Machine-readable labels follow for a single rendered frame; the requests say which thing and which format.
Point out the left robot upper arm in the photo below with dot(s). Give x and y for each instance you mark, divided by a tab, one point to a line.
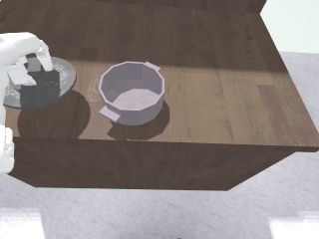
6	151

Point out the robot left hand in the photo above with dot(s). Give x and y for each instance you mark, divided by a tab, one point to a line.
27	43

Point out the knob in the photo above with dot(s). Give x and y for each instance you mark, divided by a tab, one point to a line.
35	70

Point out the pot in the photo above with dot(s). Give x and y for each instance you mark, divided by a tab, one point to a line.
132	93

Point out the table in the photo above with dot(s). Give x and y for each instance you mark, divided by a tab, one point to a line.
230	107

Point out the lid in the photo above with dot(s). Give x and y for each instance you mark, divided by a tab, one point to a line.
51	88

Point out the robot left forearm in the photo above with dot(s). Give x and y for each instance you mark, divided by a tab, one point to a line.
9	55

